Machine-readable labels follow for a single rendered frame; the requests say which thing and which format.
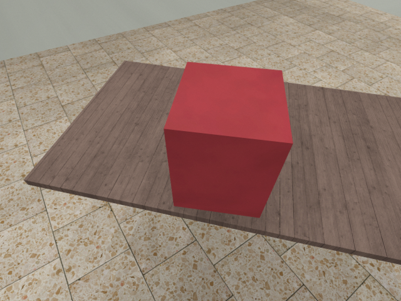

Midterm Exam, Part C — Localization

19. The table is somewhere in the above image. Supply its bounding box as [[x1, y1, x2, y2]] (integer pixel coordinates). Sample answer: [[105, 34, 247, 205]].
[[24, 61, 401, 265]]

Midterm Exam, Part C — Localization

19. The carton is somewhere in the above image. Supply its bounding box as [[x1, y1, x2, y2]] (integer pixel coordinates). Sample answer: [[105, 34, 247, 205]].
[[164, 62, 293, 218]]

